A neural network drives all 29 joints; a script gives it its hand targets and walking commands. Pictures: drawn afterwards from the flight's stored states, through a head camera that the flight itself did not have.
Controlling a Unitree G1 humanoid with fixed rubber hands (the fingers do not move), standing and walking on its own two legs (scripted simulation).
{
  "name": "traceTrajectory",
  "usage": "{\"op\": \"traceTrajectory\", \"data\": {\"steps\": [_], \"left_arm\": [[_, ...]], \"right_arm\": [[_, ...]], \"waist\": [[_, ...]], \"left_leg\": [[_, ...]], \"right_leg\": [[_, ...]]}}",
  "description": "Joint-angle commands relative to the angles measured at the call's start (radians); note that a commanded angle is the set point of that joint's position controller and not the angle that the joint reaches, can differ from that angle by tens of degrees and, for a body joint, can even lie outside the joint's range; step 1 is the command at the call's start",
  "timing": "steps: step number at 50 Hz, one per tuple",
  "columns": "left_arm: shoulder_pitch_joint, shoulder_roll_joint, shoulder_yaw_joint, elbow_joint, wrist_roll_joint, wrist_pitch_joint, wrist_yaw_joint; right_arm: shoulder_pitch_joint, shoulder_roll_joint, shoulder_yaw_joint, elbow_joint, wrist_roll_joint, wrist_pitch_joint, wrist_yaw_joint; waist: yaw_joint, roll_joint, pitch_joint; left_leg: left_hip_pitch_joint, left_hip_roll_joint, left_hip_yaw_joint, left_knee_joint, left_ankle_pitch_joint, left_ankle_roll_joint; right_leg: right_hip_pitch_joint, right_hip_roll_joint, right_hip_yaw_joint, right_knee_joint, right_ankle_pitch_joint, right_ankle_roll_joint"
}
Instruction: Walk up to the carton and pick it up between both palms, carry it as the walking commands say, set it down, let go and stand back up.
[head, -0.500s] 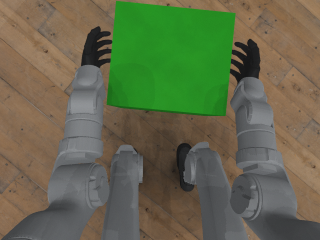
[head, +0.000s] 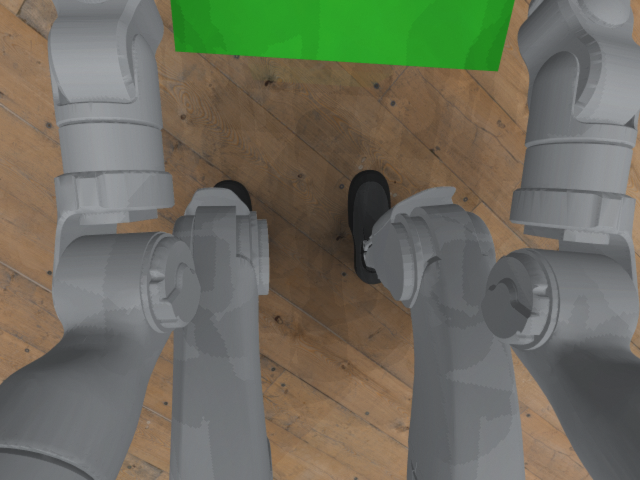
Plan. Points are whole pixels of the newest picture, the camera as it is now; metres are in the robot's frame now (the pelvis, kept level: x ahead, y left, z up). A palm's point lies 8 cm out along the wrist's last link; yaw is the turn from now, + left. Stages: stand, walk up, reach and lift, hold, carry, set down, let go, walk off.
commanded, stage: set down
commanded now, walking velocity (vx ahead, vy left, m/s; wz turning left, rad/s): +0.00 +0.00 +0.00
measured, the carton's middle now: out of the picture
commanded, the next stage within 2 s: none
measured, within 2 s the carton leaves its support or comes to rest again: rests again in 1.18 s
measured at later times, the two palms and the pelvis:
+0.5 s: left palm out of the picture +0.56 +0.21 -0.22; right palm out of the picture +0.57 -0.14 -0.21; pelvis +0.02 +0.02 -0.03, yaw -2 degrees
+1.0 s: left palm out of the picture +0.59 +0.20 -0.26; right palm out of the picture +0.58 -0.16 -0.25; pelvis +0.03 +0.02 -0.07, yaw -2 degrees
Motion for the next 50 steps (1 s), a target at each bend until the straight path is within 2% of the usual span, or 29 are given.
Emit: {"op": "traceTrajectory", "data": {"steps": [1, 3, 4, 7, 8, 9, 11, 12, 14, 16, 18, 19, 21, 22, 26, 28, 29, 31, 32, 34, 36, 39, 40, 42, 43, 44, 48, 49, 50], "left_arm": [[-0.847, -0.728, -0.528, -0.009, -0.203, -0.052, -0.286], [-0.824, -0.779, -0.459, 0.157, -0.16, -0.049, -0.316], [-0.761, -0.804, -0.426, 0.263, -0.145, -0.041, -0.337], [-0.792, -0.834, -0.384, 0.234, -0.14, -0.068, -0.373], [-0.824, -0.85, -0.375, 0.22, -0.168, -0.084, -0.378], [-0.852, -0.864, -0.407, 0.192, -0.185, -0.097, -0.375], [-0.822, -0.88, -0.446, 0.18, -0.235, -0.108, -0.371], [-0.885, -0.881, -0.475, 0.06, -0.277, -0.121, -0.361], [-0.896, -0.887, -0.547, 0.042, -0.327, -0.117, -0.344], [-0.913, -0.826, -0.547, 0.033, -0.347, -0.125, -0.339], [-0.932, -0.82, -0.567, 0.032, -0.325, -0.139, -0.328], [-0.899, -0.794, -0.542, 0.071, -0.272, -0.144, -0.322], [-0.897, -0.757, -0.551, 0.076, -0.258, -0.152, -0.326], [-0.932, -0.793, -0.571, 0.063, -0.275, -0.15, -0.326], [-1.027, -0.788, -0.672, -0.123, -0.352, -0.169, -0.283], [-0.973, -0.758, -0.635, 0.017, -0.321, -0.158, -0.275], [-0.971, -0.769, -0.663, 0.015, -0.349, -0.166, -0.277], [-1.005, -0.71, -0.619, -0.007, -0.332, -0.175, -0.265], [-0.988, -0.723, -0.616, 0.021, -0.35, -0.182, -0.27], [-0.911, -0.71, -0.564, 0.128, -0.296, -0.18, -0.274], [-0.855, -0.73, -0.54, 0.19, -0.293, -0.167, -0.289], [-0.81, -0.72, -0.517, 0.213, -0.271, -0.175, -0.292], [-0.878, -0.736, -0.538, 0.128, -0.307, -0.182, -0.288], [-0.888, -0.694, -0.517, 0.124, -0.312, -0.195, -0.284], [-0.895, -0.687, -0.536, 0.119, -0.33, -0.198, -0.284], [-0.859, -0.687, -0.517, 0.158, -0.307, -0.19, -0.289], [-0.845, -0.732, -0.522, 0.193, -0.298, -0.194, -0.296], [-0.806, -0.724, -0.525, 0.197, -0.296, -0.195, -0.296], [-0.807, -0.744, -0.529, 0.201, -0.3, -0.193, -0.298]], "right_arm": [[-0.818, 0.772, 0.699, 0.079, 0.098, 0.006, 0.37], [-0.813, 0.783, 0.581, 0.217, 0.011, -0.005, 0.398], [-0.785, 0.799, 0.548, 0.289, -0.022, -0.009, 0.414], [-0.818, 0.863, 0.502, 0.313, -0.037, -0.027, 0.453], [-0.865, 0.831, 0.51, 0.25, -0.036, -0.045, 0.45], [-0.933, 0.837, 0.545, 0.143, -0.015, -0.064, 0.44], [-1.005, 0.814, 0.611, 0.047, 0.036, -0.09, 0.426], [-1.024, 0.791, 0.631, -0.001, 0.06, -0.096, 0.423], [-1.035, 0.777, 0.695, -0.115, 0.091, -0.114, 0.399], [-0.962, 0.774, 0.67, 0.004, 0.088, -0.107, 0.387], [-0.804, 0.782, 0.585, 0.202, 0.034, -0.098, 0.392], [-0.763, 0.765, 0.551, 0.301, 0.028, -0.097, 0.408], [-0.669, 0.805, 0.49, 0.415, -0.001, -0.084, 0.43], [-0.594, 0.77, 0.435, 0.468, -0.042, -0.08, 0.444], [-0.755, 0.757, 0.552, 0.182, 0.083, -0.123, 0.437], [-0.728, 0.707, 0.503, 0.307, 0.046, -0.125, 0.429], [-0.698, 0.709, 0.501, 0.327, 0.015, -0.123, 0.428], [-0.707, 0.722, 0.505, 0.354, 0.053, -0.121, 0.434], [-0.657, 0.714, 0.482, 0.412, 0.027, -0.12, 0.438], [-0.707, 0.72, 0.507, 0.39, 0.042, -0.128, 0.436], [-0.69, 0.69, 0.478, 0.409, 0.026, -0.126, 0.448], [-0.722, 0.726, 0.513, 0.36, 0.056, -0.142, 0.449], [-0.803, 0.681, 0.536, 0.258, 0.091, -0.157, 0.439], [-0.803, 0.715, 0.57, 0.289, 0.113, -0.154, 0.429], [-0.769, 0.711, 0.558, 0.313, 0.105, -0.155, 0.423], [-0.799, 0.701, 0.578, 0.281, 0.117, -0.162, 0.418], [-0.739, 0.717, 0.533, 0.355, 0.08, -0.162, 0.417], [-0.742, 0.705, 0.547, 0.339, 0.101, -0.169, 0.417], [-0.757, 0.708, 0.547, 0.329, 0.096, -0.164, 0.422]], "waist": [[0.13, 0.168, -2.19], [0.09, 0.148, -1.892], [0.1, 0.157, -1.769], [0.103, 0.144, -1.792], [0.067, 0.11, -1.823], [0.083, 0.107, -1.934], [0.052, 0.059, -2.085], [0.035, 0.062, -2.221], [0.009, 0.066, -2.416], [0.007, 0.069, -2.364], [-0.026, 0.157, -2.106], [0.019, 0.206, -1.969], [-0.028, 0.219, -1.845], [-0.083, 0.249, -1.793], [-0.062, 0.284, -2.172], [-0.065, 0.268, -1.995], [-0.113, 0.233, -1.959], [-0.062, 0.236, -1.906], [-0.089, 0.212, -1.864], [-0.028, 0.212, -1.788], [-0.042, 0.156, -1.666], [-0.003, 0.148, -1.73], [0.001, 0.176, -1.856], [0.02, 0.121, -1.904], [-0.011, 0.112, -1.921], [0.025, 0.103, -1.9], [-0.009, 0.116, -1.76], [0.024, 0.13, -1.768], [0.002, 0.137, -1.766]], "left_leg": [[0.491, -0.035, 0.335, -0.092, -0.036, 0.087], [0.346, -0.039, 0.298, -0.123, -0.16, 0.109], [0.289, -0.034, 0.305, -0.13, -0.216, 0.107], [0.272, -0.035, 0.303, -0.107, -0.153, 0.12], [0.27, -0.039, 0.293, -0.084, -0.069, 0.12], [0.27, -0.042, 0.301, -0.063, -0.022, 0.12], [0.292, -0.046, 0.281, -0.038, 0.062, 0.129], [0.316, -0.052, 0.287, -0.032, 0.129, 0.128], [0.372, -0.06, 0.294, -0.005, 0.201, 0.116], [0.341, -0.06, 0.288, 0.004, 0.187, 0.112], [0.347, -0.051, 0.268, 0.001, 0.145, 0.1], [0.319, -0.041, 0.263, -0.002, 0.121, 0.097], [0.297, -0.036, 0.267, 0.0, 0.063, 0.101], [0.342, -0.033, 0.245, -0.009, 0.073, 0.089], [0.592, -0.034, 0.251, 0.056, 0.318, 0.078], [0.49, -0.036, 0.241, 0.054, 0.237, 0.088], [0.48, -0.035, 0.239, 0.076, 0.222, 0.079], [0.467, -0.028, 0.244, 0.085, 0.228, 0.092], [0.427, -0.031, 0.239, 0.095, 0.199, 0.091], [0.362, -0.025, 0.248, 0.106, 0.203, 0.095], [0.311, -0.025, 0.232, 0.095, 0.152, 0.105], [0.292, -0.025, 0.253, 0.122, 0.188, 0.107], [0.344, -0.028, 0.249, 0.135, 0.244, 0.102], [0.297, -0.026, 0.277, 0.157, 0.244, 0.107], [0.286, -0.026, 0.27, 0.159, 0.238, 0.102], [0.228, -0.022, 0.278, 0.163, 0.237, 0.1], [0.196, -0.017, 0.256, 0.152, 0.191, 0.102], [0.229, -0.022, 0.269, 0.156, 0.222, 0.099], [0.256, -0.025, 0.259, 0.15, 0.226, 0.102]], "right_leg": [[0.877, 0.051, 0.062, -0.115, -0.002, 0.06], [0.711, 0.056, 0.057, -0.124, -0.175, 0.05], [0.636, 0.056, 0.053, -0.126, -0.253, 0.043], [0.583, 0.063, 0.028, -0.085, -0.211, 0.037], [0.608, 0.063, 0.026, -0.068, -0.132, 0.042], [0.665, 0.061, 0.037, -0.056, -0.06, 0.039], [0.782, 0.048, 0.024, -0.008, 0.101, 0.046], [0.863, 0.048, 0.023, 0.017, 0.204, 0.044], [1.043, 0.041, 0.033, 0.055, 0.375, 0.041], [1.028, 0.04, 0.038, 0.078, 0.378, 0.045], [0.805, 0.045, 0.029, 0.073, 0.277, 0.029], [0.661, 0.048, 0.036, 0.058, 0.206, 0.021], [0.559, 0.052, 0.014, 0.059, 0.137, 0.013], [0.493, 0.055, -0.009, 0.075, 0.128, 0.003], [0.582, 0.058, -0.025, 0.145, 0.326, 0.01], [0.508, 0.053, -0.021, 0.144, 0.245, 0.009], [0.52, 0.044, -0.013, 0.143, 0.243, 0.004], [0.482, 0.045, 0.001, 0.149, 0.241, 0.013], [0.473, 0.043, 0.006, 0.148, 0.217, 0.009], [0.474, 0.036, 0.02, 0.161, 0.248, 0.012], [0.452, 0.039, 0.01, 0.168, 0.194, 0.021], [0.478, 0.04, 0.008, 0.192, 0.238, 0.026], [0.539, 0.036, 0.02, 0.213, 0.304, 0.018], [0.636, 0.034, 0.033, 0.207, 0.342, 0.03], [0.674, 0.036, 0.028, 0.225, 0.368, 0.03], [0.65, 0.036, 0.036, 0.223, 0.385, 0.027], [0.574, 0.04, 0.023, 0.224, 0.31, 0.031], [0.571, 0.043, 0.028, 0.217, 0.332, 0.027], [0.534, 0.039, 0.017, 0.223, 0.318, 0.023]]}}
